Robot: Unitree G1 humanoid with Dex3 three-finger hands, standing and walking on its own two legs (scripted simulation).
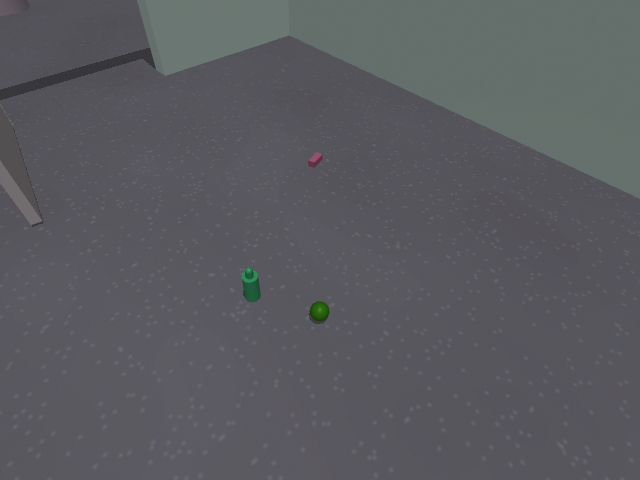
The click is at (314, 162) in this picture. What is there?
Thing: small brick
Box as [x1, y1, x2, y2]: [308, 152, 322, 167]
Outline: 322,154 317,152 308,160 308,165 313,167 321,160
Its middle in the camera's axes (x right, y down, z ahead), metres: -0.02 -0.43 +2.05
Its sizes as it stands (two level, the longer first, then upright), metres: 0.086 0.035 0.034
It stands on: the floor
